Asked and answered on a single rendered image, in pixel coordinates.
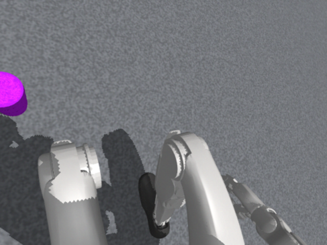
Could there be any right robot hand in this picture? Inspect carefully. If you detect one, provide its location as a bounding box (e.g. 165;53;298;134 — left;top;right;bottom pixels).
221;174;265;220

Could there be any cup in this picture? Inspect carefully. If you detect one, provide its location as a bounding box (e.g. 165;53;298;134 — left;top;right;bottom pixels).
0;71;28;116

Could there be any right robot foot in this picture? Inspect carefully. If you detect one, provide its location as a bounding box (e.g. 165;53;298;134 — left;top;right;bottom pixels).
138;173;170;239

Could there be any right robot arm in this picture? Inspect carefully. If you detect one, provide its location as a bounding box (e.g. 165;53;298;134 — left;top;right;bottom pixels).
250;206;307;245

